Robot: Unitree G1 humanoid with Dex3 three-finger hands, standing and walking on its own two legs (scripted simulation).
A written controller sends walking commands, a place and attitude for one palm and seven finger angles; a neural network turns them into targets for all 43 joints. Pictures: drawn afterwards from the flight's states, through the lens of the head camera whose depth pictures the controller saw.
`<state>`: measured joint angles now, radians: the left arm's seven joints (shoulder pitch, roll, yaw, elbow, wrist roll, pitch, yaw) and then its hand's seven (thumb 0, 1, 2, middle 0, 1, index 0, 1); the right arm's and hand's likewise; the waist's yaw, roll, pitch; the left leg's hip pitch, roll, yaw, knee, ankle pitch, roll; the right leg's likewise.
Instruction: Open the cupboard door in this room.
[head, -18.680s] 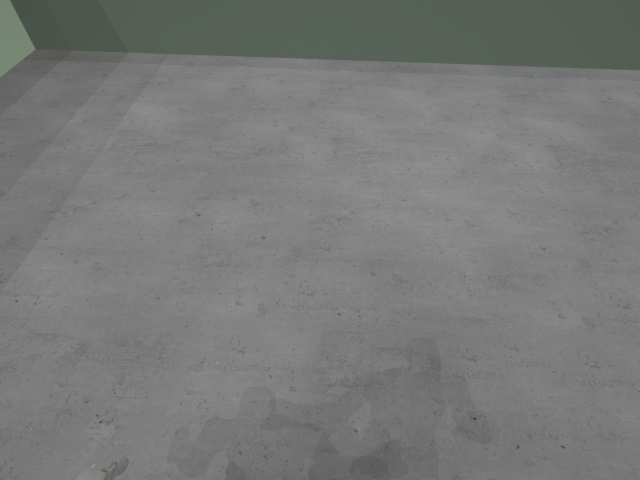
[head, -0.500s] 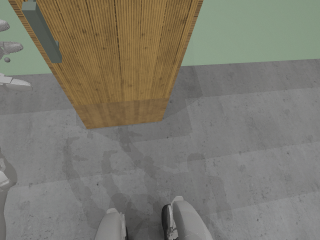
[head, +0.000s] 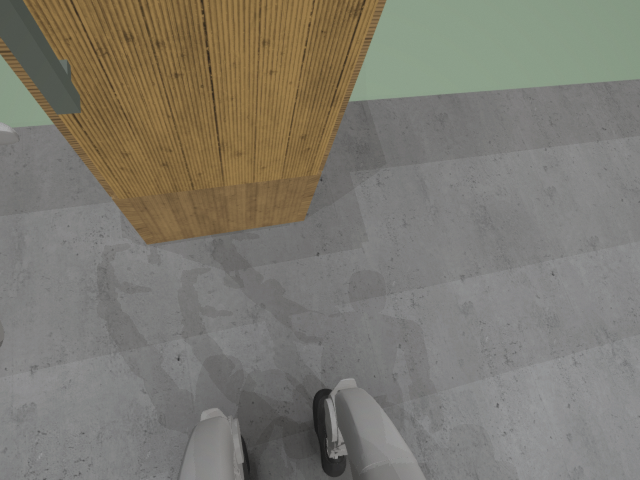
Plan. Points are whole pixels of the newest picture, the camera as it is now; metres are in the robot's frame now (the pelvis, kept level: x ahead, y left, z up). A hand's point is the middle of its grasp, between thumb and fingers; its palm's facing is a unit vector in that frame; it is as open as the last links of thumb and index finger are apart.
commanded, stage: move the hooked fingers beside the handle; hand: left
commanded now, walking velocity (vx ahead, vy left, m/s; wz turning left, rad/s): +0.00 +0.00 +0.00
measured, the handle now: (34, 36) +0.58 +0.23 +0.08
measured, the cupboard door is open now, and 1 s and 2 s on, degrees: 0 0 0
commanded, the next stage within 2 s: slide the fingers in behind the handle in 0.56 s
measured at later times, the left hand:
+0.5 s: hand out of the picture +0.53 +0.29 +0.07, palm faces +0.09 -1.00 -0.02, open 14.0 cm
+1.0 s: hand out of the picture +0.53 +0.27 +0.07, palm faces +0.09 -1.00 +0.01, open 14.0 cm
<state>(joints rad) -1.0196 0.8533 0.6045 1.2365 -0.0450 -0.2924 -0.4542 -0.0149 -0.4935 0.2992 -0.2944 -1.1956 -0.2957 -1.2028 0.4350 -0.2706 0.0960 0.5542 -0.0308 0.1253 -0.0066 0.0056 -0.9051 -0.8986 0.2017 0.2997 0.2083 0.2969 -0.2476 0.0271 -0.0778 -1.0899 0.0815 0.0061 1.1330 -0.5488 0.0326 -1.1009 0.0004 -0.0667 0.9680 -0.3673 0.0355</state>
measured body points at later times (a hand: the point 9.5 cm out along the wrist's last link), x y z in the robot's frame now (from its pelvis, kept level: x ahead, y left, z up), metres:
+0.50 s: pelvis +0.00 -0.01 +0.00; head +0.18 +0.04 +0.41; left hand +0.52 +0.34 +0.07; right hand +0.00 -0.28 -0.09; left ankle -0.02 +0.09 -0.65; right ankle +0.04 -0.15 -0.65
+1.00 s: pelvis +0.00 -0.01 +0.00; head +0.18 +0.04 +0.41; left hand +0.52 +0.33 +0.07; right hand -0.03 -0.27 -0.09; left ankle -0.03 +0.09 -0.65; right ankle +0.04 -0.15 -0.65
